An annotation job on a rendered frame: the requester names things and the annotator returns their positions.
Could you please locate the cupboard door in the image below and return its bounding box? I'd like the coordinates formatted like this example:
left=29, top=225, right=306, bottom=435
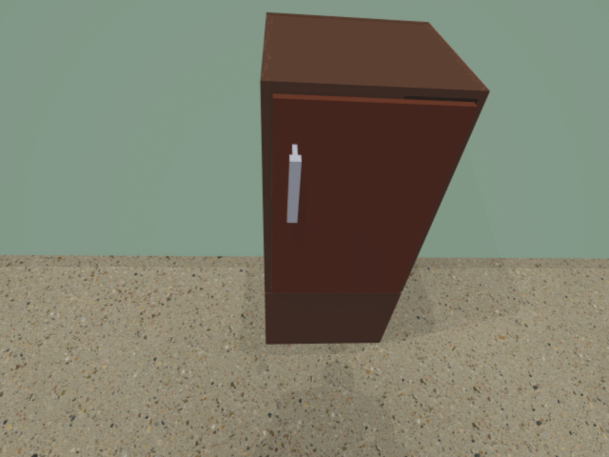
left=272, top=93, right=478, bottom=293

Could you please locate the handle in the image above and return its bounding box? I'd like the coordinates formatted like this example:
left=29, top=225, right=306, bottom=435
left=286, top=145, right=302, bottom=223

